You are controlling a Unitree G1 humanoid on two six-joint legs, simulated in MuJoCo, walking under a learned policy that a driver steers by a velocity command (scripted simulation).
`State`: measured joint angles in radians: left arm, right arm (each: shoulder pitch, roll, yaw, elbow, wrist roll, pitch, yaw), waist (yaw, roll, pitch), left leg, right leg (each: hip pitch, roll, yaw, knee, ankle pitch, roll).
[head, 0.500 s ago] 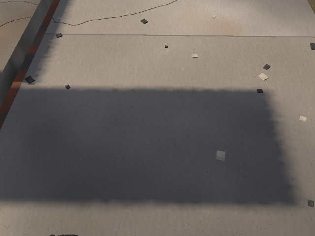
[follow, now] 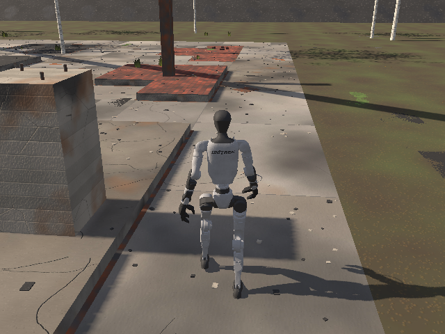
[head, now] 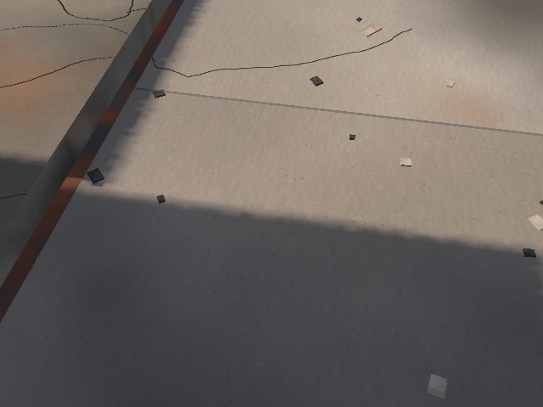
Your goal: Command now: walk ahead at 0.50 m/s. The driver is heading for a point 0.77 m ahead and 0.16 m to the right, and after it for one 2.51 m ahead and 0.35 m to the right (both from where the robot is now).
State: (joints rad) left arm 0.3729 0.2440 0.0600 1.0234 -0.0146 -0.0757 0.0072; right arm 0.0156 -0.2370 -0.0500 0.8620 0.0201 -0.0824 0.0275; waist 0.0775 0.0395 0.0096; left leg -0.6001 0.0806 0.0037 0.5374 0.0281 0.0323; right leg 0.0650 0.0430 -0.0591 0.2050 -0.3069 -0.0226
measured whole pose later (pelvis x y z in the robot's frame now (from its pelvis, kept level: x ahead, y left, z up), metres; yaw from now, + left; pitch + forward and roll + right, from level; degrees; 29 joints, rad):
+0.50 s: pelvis +0.27 +0.03 +0.00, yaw -12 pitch +1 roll +2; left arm 0.11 0.24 0.08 0.88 -0.02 -0.04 -0.03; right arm 0.31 -0.24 -0.07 0.98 -0.01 -0.09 -0.02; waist -0.05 -0.03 0.02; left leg 0.07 -0.03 0.25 0.21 -0.29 0.03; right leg -0.68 -0.11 0.01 0.72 0.04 -0.04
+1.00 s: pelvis +0.55 -0.08 +0.01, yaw -25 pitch +2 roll +0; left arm 0.31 0.25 0.07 0.84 -0.01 -0.07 0.00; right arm 0.04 -0.27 -0.06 0.81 0.00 -0.10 0.01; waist 0.06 0.05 0.03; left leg -0.65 0.10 -0.05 0.61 0.09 -0.03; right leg -0.06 0.11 0.08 0.29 -0.24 -0.09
